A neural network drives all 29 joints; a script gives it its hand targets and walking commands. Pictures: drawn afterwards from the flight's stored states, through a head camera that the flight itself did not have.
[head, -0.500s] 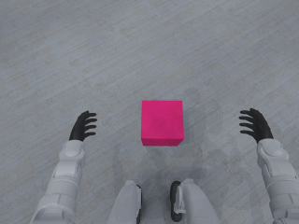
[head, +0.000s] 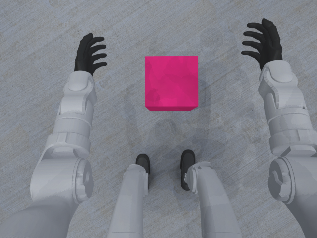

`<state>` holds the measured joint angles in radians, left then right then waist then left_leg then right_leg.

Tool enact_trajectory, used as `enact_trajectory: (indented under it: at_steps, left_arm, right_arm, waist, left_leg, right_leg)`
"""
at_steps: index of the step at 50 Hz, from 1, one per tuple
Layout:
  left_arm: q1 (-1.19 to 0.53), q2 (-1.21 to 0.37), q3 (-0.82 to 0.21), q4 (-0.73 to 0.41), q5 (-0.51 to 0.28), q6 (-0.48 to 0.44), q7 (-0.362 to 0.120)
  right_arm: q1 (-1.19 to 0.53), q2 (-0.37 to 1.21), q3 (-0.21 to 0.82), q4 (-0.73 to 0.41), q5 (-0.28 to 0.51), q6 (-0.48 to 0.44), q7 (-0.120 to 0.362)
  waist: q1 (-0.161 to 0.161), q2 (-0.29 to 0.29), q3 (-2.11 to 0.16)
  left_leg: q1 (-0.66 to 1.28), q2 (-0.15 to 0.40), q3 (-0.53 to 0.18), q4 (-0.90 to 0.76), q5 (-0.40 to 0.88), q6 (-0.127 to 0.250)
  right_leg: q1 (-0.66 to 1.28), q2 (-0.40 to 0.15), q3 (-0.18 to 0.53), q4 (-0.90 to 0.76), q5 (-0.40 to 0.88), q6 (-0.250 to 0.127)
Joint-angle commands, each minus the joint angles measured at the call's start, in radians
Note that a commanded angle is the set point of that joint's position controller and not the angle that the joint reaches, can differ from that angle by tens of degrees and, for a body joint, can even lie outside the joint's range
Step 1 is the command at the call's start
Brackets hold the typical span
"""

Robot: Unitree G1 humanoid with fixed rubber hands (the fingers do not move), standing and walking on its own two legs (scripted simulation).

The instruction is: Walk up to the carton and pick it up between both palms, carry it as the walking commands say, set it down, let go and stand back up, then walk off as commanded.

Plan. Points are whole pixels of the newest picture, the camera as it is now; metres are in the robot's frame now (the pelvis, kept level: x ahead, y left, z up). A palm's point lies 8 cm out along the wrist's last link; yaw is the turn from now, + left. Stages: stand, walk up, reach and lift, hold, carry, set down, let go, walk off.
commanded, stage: reach and lift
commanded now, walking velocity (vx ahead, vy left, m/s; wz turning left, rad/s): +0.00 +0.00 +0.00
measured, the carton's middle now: (170, 87) +0.52 -0.02 -0.56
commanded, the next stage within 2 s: none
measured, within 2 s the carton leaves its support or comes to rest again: neither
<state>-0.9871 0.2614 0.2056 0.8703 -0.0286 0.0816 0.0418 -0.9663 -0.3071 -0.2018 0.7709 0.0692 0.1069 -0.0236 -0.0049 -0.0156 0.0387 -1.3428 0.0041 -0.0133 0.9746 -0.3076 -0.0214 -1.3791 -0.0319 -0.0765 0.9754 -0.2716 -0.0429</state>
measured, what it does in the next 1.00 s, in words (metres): lowers itself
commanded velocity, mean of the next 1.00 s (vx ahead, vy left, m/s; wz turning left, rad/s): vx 0.00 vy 0.00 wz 0.00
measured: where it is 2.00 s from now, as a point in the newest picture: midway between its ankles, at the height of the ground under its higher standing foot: (164, 179)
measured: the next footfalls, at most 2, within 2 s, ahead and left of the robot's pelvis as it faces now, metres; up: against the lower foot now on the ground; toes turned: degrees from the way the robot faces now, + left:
none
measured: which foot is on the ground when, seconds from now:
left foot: down 0.00-1.00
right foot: down 0.00-1.00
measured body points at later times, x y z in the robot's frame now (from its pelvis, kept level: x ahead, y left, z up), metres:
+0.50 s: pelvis -0.01 +0.01 -0.05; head +0.33 +0.01 +0.25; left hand +0.51 +0.18 -0.20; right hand +0.52 -0.21 -0.18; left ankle +0.06 +0.14 -0.65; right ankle +0.07 -0.09 -0.65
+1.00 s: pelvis -0.04 +0.01 -0.19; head +0.32 +0.00 +0.07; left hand +0.52 +0.18 -0.35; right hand +0.51 -0.19 -0.34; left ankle +0.06 +0.14 -0.65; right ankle +0.07 -0.09 -0.65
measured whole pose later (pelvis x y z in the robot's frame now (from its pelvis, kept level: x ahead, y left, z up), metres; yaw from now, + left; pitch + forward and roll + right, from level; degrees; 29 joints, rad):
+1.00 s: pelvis -0.04 +0.01 -0.19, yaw -2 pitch +47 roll +0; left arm -1.35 0.27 0.29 0.99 -0.07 0.11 0.13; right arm -1.35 -0.29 -0.27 0.96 0.04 0.12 -0.08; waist 0.00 -0.01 0.12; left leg -2.07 0.02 -0.01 1.77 -0.52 -0.02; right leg -2.10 -0.04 -0.06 1.73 -0.44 -0.05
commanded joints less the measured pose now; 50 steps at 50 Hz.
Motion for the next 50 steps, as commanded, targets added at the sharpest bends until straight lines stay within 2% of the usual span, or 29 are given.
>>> enact_trajectory:
  at_steps: [1, 2, 6, 7, 8, 9, 10, 12, 13, 17, 18, 19, 20, 21, 24, 26, 28, 30, 32, 33, 34, 38, 40, 41, 42, 44, 45, 49, 50]
  left_arm:
    - [-0.326, 0.124, 0.129, -0.131, 0.02, -0.018, -0.006]
    - [-0.322, 0.115, 0.15, -0.126, 0.038, -0.02, -0.002]
    - [-0.258, 0.045, 0.147, -0.028, 0.051, 0.01, -0.017]
    - [-0.256, 0.037, 0.152, -0.082, 0.08, -0.002, -0.01]
    - [-0.241, -0.012, 0.129, -0.062, 0.075, 0.001, -0.011]
    - [-0.258, -0.001, 0.142, -0.086, 0.081, -0.001, -0.009]
    - [-0.215, -0.027, 0.139, -0.059, 0.08, -0.005, -0.01]
    - [-0.224, -0.016, 0.161, -0.075, 0.095, -0.006, -0.007]
    - [-0.259, -0.022, 0.164, -0.119, 0.097, -0.02, 0.002]
    - [-0.293, 0.023, 0.181, -0.142, 0.115, -0.034, 0.026]
    - [-0.342, 0.03, 0.209, -0.131, 0.125, -0.028, 0.035]
    - [-0.292, 0.009, 0.204, -0.09, 0.124, -0.035, 0.036]
    - [-0.315, 0.031, 0.201, -0.086, 0.112, -0.033, 0.04]
    - [-0.323, 0.032, 0.199, -0.086, 0.114, -0.033, 0.041]
    - [-0.393, 0.041, 0.184, -0.103, 0.089, -0.02, 0.044]
    - [-0.39, 0.072, 0.19, -0.075, 0.088, -0.013, 0.059]
    - [-0.423, 0.069, 0.178, -0.034, 0.081, 0.004, 0.07]
    - [-0.46, 0.1, 0.193, -0.069, 0.052, -0.002, 0.077]
    - [-0.452, 0.096, 0.154, -0.013, 0.027, 0.001, 0.081]
    - [-0.504, 0.109, 0.154, -0.069, 0.012, 0.0, 0.084]
    - [-0.522, 0.124, 0.164, -0.062, 0.025, 0.004, 0.089]
    - [-0.552, 0.149, 0.101, -0.048, -0.041, 0.012, 0.103]
    - [-0.612, 0.152, 0.082, -0.04, -0.063, 0.014, 0.102]
    - [-0.556, 0.151, 0.077, 0.089, -0.049, 0.022, 0.097]
    - [-0.601, 0.136, 0.067, -0.009, -0.063, 0.016, 0.099]
    - [-0.609, 0.151, 0.066, 0.009, -0.057, 0.007, 0.1]
    - [-0.646, 0.134, 0.038, 0.0, -0.08, 0.008, 0.094]
    - [-0.612, 0.165, 0.059, 0.118, -0.072, 0.0, 0.095]
    - [-0.66, 0.187, 0.064, 0.008, -0.068, -0.006, 0.104]
  right_arm:
    - [-0.346, -0.04, -0.12, -0.005, -0.038, -0.006, -0.018]
    - [-0.349, -0.037, -0.123, 0.005, -0.054, -0.01, -0.019]
    - [-0.298, -0.006, -0.156, 0.133, -0.107, 0.009, 0.008]
    - [-0.28, -0.013, -0.171, 0.124, -0.116, -0.002, 0.018]
    - [-0.262, 0.006, -0.186, 0.148, -0.126, -0.007, 0.032]
    - [-0.269, 0.001, -0.188, 0.117, -0.132, -0.015, 0.037]
    - [-0.232, -0.017, -0.202, 0.133, -0.147, -0.027, 0.037]
    - [-0.263, 0.005, -0.17, 0.115, -0.121, -0.031, 0.052]
    - [-0.29, 0.006, -0.193, 0.072, -0.139, -0.045, 0.051]
    - [-0.347, -0.056, -0.215, 0.055, -0.143, -0.069, 0.045]
    - [-0.402, -0.05, -0.191, 0.043, -0.109, -0.072, 0.05]
    - [-0.34, -0.017, -0.171, 0.121, -0.097, -0.066, 0.05]
    - [-0.383, -0.043, -0.186, 0.093, -0.097, -0.065, 0.044]
    - [-0.36, -0.02, -0.147, 0.147, -0.08, -0.058, 0.053]
    - [-0.419, -0.061, -0.17, 0.106, -0.097, -0.054, 0.034]
    - [-0.438, -0.093, -0.164, 0.138, -0.089, -0.037, 0.025]
    - [-0.445, -0.12, -0.186, 0.199, -0.109, -0.03, 0.013]
    - [-0.51, -0.132, -0.133, 0.126, -0.083, -0.029, -0.002]
    - [-0.524, -0.118, -0.125, 0.192, -0.062, -0.024, -0.007]
    - [-0.568, -0.132, -0.119, 0.121, -0.06, -0.024, -0.019]
    - [-0.58, -0.157, -0.11, 0.124, -0.057, -0.014, -0.025]
    - [-0.664, -0.183, -0.062, 0.088, -0.027, -0.01, -0.05]
    - [-0.659, -0.183, -0.061, 0.147, -0.016, 0.001, -0.062]
    - [-0.62, -0.172, -0.049, 0.254, -0.011, 0.015, -0.064]
    - [-0.644, -0.183, -0.06, 0.198, -0.034, 0.004, -0.067]
    - [-0.656, -0.19, -0.054, 0.193, -0.016, 0.001, -0.078]
    - [-0.657, -0.172, -0.044, 0.211, -0.003, 0.003, -0.08]
    - [-0.665, -0.193, -0.021, 0.27, -0.003, -0.007, -0.084]
    - [-0.717, -0.225, -0.044, 0.201, -0.021, -0.013, -0.093]
  waist:
    - [-0.003, -0.014, -1.049]
    - [0.013, 0.003, -1.044]
    - [-0.03, 0.013, -0.948]
    - [-0.007, 0.047, -0.95]
    - [-0.037, 0.053, -0.968]
    - [-0.026, 0.044, -0.992]
    - [-0.045, 0.073, -1.003]
    - [0.016, 0.041, -0.958]
    - [-0.01, 0.046, -1.005]
    - [0.001, 0.034, -1.071]
    - [0.047, 0.041, -1.067]
    - [0.056, 0.044, -1.038]
    - [0.032, 0.039, -1.043]
    - [0.058, 0.025, -0.996]
    - [0.015, 0.022, -1.042]
    - [0.054, 0.057, -1.029]
    - [0.009, 0.043, -1.023]
    - [0.047, 0.013, -1.081]
    - [0.034, 0.027, -1.041]
    - [0.028, 0.02, -1.15]
    - [0.065, 0.041, -1.091]
    - [0.043, 0.014, -1.198]
    - [0.021, 0.034, -1.187]
    - [0.039, 0.085, -1.016]
    - [0.0, 0.042, -1.075]
    - [0.02, 0.066, -1.09]
    - [-0.002, 0.088, -1.115]
    - [0.015, 0.06, -1.006]
    - [0.02, 0.054, -1.072]
  left_leg:
    - [0.081, -0.079, 0.063, -0.052, 0.28, -0.005]
    - [0.075, -0.077, 0.061, -0.04, 0.316, -0.013]
    - [0.074, -0.076, 0.05, -0.033, 0.26, -0.016]
    - [0.116, -0.068, 0.052, -0.021, 0.298, -0.028]
    - [0.153, -0.06, 0.026, -0.02, 0.374, -0.03]
    - [0.202, -0.057, 0.019, 0.008, 0.413, -0.025]
    - [0.198, -0.054, 0.017, 0.026, 0.419, -0.031]
    - [0.099, -0.068, 0.043, 0.038, 0.353, -0.027]
    - [0.124, -0.061, 0.03, 0.059, 0.391, -0.03]
    - [0.117, -0.066, 0.021, 0.125, 0.398, -0.034]
    - [0.11, -0.064, 0.021, 0.14, 0.424, -0.031]
    - [0.041, -0.073, 0.035, 0.161, 0.387, -0.032]
    - [0.033, -0.066, 0.038, 0.184, 0.305, -0.027]
    - [-0.032, -0.065, 0.045, 0.19, 0.275, -0.027]
    - [-0.076, -0.074, 0.05, 0.267, 0.229, -0.025]
    - [-0.076, -0.081, 0.059, 0.313, 0.202, -0.024]
    - [-0.126, -0.081, 0.051, 0.375, 0.203, -0.033]
    - [-0.191, -0.09, 0.075, 0.416, 0.147, -0.026]
    - [-0.205, -0.087, 0.068, 0.44, 0.092, -0.017]
    - [-0.183, -0.086, 0.069, 0.47, 0.121, -0.013]
    - [-0.256, -0.087, 0.089, 0.492, 0.117, -0.023]
    - [-0.27, -0.09, 0.09, 0.589, 0.103, -0.02]
    - [-0.267, -0.084, 0.095, 0.623, 0.017, -0.017]
    - [-0.348, -0.078, 0.099, 0.631, -0.037, -0.023]
    - [-0.327, -0.083, 0.091, 0.644, 0.011, -0.022]
    - [-0.341, -0.082, 0.102, 0.671, 0.013, -0.026]
    - [-0.314, -0.08, 0.099, 0.693, -0.006, -0.023]
    - [-0.396, -0.07, 0.092, 0.764, -0.018, -0.019]
    - [-0.359, -0.076, 0.086, 0.764, 0.025, -0.023]
  right_leg:
    - [0.843, 0.067, 0.163, 0.019, 0.623, 0.073]
    - [0.806, 0.063, 0.174, 0.013, 0.65, 0.062]
    - [0.674, 0.081, 0.152, 0.007, 0.547, 0.069]
    - [0.608, 0.083, 0.145, 0.012, 0.542, 0.059]
    - [0.58, 0.089, 0.123, 0.031, 0.577, 0.054]
    - [0.529, 0.087, 0.135, 0.028, 0.577, 0.054]
    - [0.525, 0.089, 0.14, 0.042, 0.586, 0.05]
    - [0.526, 0.088, 0.141, 0.068, 0.549, 0.056]
    - [0.5, 0.085, 0.136, 0.081, 0.584, 0.054]
    - [0.425, 0.092, 0.128, 0.158, 0.563, 0.063]
    - [0.368, 0.088, 0.134, 0.165, 0.538, 0.066]
    - [0.38, 0.088, 0.145, 0.185, 0.551, 0.063]
    - [0.351, 0.09, 0.143, 0.2, 0.472, 0.065]
    - [0.338, 0.089, 0.148, 0.224, 0.441, 0.064]
    - [0.294, 0.092, 0.127, 0.282, 0.389, 0.06]
    - [0.237, 0.098, 0.124, 0.338, 0.332, 0.064]
    - [0.16, 0.099, 0.107, 0.395, 0.324, 0.059]
    - [0.217, 0.094, 0.135, 0.408, 0.259, 0.057]
    - [0.152, 0.101, 0.115, 0.472, 0.209, 0.055]
    - [0.189, 0.098, 0.115, 0.493, 0.234, 0.054]
    - [0.146, 0.094, 0.126, 0.507, 0.22, 0.051]
    - [0.15, 0.096, 0.115, 0.605, 0.205, 0.054]
    - [0.115, 0.092, 0.114, 0.633, 0.091, 0.05]
    - [0.023, 0.088, 0.123, 0.636, 0.037, 0.045]
    - [0.036, 0.091, 0.106, 0.649, 0.097, 0.045]
    - [0.03, 0.092, 0.114, 0.668, 0.096, 0.043]
    - [0.022, 0.093, 0.117, 0.681, 0.06, 0.042]
    - [-0.044, 0.08, 0.126, 0.756, 0.062, 0.049]
    - [-0.026, 0.085, 0.102, 0.789, 0.095, 0.054]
